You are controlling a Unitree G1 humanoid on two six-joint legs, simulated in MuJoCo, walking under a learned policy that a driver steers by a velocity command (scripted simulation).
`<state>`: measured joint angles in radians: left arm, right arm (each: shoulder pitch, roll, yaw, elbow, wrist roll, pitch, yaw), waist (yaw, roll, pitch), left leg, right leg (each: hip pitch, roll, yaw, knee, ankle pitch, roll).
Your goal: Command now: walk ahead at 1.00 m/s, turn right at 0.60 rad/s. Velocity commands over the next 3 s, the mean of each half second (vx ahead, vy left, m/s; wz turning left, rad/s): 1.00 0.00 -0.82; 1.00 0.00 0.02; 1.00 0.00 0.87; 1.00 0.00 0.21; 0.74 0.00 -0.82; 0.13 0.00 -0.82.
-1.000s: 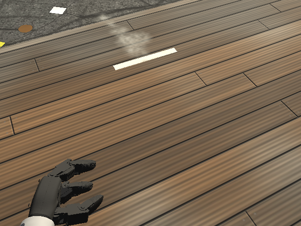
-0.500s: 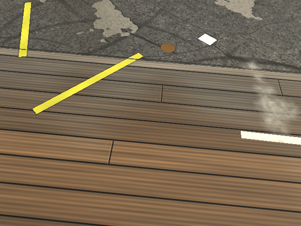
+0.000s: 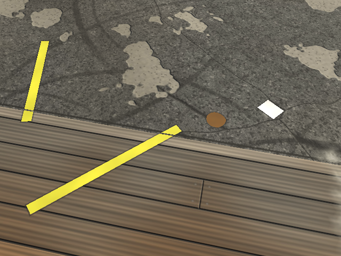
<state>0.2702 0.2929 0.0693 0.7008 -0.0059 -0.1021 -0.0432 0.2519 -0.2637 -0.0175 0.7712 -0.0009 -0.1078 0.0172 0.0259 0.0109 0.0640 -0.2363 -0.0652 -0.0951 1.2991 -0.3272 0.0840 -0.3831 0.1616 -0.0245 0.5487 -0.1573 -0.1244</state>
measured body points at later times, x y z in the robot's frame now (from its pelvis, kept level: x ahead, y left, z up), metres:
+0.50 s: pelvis +0.46 -0.01 +0.01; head +0.48 -0.03 +0.46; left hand +0.69 +0.20 -0.08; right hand +0.46 -0.32 -0.08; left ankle +0.53 +0.11 -0.72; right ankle +0.35 -0.08 -0.61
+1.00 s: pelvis +0.84 -0.26 +0.02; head +0.85 -0.26 +0.47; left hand +0.98 -0.01 -0.10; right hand +0.84 -0.56 -0.09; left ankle +0.93 -0.13 -0.62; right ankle +0.76 -0.35 -0.72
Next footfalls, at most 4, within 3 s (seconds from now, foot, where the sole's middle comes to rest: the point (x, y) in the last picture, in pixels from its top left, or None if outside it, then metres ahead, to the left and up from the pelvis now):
0.34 left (152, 229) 0.57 0.10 -0.76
0.78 right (263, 181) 0.80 -0.37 -0.76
1.24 left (238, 103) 1.27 -0.31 -0.76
1.68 right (257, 54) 1.69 -0.48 -0.76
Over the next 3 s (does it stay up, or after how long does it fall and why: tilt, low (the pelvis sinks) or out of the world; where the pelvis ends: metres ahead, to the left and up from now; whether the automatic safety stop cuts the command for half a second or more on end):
stays up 2.28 -0.31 0.01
